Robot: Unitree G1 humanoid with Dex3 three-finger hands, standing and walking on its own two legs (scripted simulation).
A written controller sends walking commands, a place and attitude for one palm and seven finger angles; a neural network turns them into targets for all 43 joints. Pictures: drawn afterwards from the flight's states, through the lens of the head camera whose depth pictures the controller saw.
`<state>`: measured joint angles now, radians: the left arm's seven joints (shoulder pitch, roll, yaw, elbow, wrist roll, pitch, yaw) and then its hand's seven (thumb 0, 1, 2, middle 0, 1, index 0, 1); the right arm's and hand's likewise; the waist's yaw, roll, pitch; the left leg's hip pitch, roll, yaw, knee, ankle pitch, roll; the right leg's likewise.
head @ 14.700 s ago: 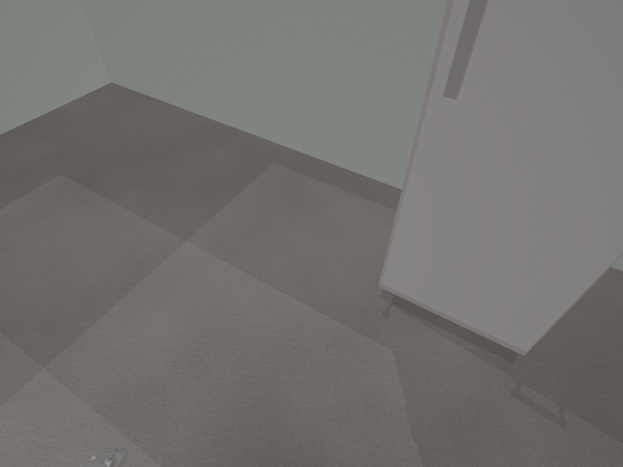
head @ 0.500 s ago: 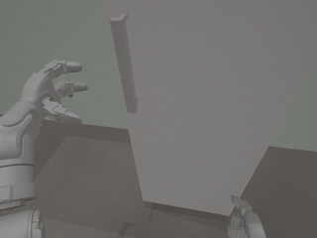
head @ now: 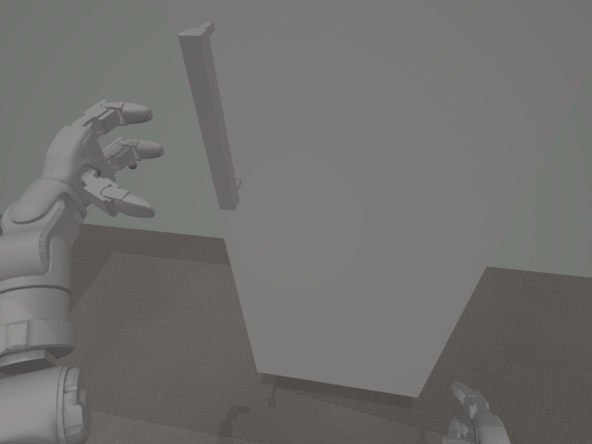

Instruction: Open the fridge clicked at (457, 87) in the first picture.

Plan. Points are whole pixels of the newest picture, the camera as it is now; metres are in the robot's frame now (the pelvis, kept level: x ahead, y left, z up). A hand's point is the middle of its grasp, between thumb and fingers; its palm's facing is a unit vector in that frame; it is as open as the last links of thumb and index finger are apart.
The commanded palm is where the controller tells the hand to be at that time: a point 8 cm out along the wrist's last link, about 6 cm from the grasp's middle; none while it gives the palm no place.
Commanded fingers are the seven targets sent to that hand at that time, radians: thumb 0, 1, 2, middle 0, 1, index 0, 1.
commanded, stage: move the hooked fingers beside the handle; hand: left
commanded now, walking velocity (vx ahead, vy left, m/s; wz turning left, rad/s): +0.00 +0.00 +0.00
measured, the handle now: (219, 125) +0.48 +0.15 +0.23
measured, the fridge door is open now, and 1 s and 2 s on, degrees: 0 0 0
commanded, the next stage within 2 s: none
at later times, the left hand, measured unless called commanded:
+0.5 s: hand (156, 149) +0.42 +0.22 +0.22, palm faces -0.03 -1.00 -0.05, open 14.0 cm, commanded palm +0.39 +0.27 +0.23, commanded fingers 0.00 -0.50 0.30 -0.30 -1.20 -0.30 -1.20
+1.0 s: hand (155, 140) +0.40 +0.21 +0.25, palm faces -0.07 -1.00 -0.02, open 14.0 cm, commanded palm +0.39 +0.26 +0.23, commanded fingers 0.00 -0.50 0.30 -0.30 -1.20 -0.30 -1.20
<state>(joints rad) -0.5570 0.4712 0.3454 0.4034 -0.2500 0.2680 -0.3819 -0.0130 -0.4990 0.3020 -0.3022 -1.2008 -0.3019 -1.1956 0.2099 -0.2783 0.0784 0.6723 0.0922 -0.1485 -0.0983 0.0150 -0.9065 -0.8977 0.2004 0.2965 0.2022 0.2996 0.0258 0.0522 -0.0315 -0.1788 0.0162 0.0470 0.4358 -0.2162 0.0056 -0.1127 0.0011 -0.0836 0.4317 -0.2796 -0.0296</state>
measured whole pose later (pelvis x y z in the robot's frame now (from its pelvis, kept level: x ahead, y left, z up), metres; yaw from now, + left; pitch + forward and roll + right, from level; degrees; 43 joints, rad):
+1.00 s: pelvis +0.01 +0.02 +0.00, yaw -1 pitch -1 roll +0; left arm -0.70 0.43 0.30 0.57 -0.23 0.16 -0.34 -0.01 -0.50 0.30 -0.30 -1.20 -0.30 -1.20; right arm 0.28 -0.27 0.06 0.69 0.08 -0.14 -0.09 0.01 -0.91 -0.90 0.20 0.30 0.20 0.30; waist 0.01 0.04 -0.04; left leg -0.19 0.01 0.07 0.43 -0.22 0.02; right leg -0.12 -0.01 -0.06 0.41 -0.27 -0.01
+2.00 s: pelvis +0.00 +0.01 +0.00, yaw -1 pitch -1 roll +0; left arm -0.70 0.46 0.33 0.63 -0.23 0.15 -0.36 -0.01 -0.50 0.30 -0.30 -1.20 -0.30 -1.20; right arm 0.29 -0.28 0.06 0.69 0.09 -0.12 -0.09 0.01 -0.91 -0.90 0.20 0.30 0.20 0.30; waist 0.00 0.04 -0.05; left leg -0.19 0.02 0.07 0.43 -0.22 0.02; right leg -0.13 0.00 -0.06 0.42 -0.27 -0.02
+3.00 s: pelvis +0.01 +0.01 +0.00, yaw -1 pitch -1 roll +0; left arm -0.74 0.45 0.31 0.63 -0.23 0.18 -0.33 -0.01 -0.50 0.30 -0.30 -1.20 -0.30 -1.20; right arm 0.26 -0.28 0.06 0.69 0.09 -0.11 -0.10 0.01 -0.91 -0.90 0.20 0.30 0.20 0.30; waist -0.01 0.04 -0.05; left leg -0.19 0.02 0.06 0.43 -0.22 0.01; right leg -0.12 0.00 -0.07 0.41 -0.27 -0.02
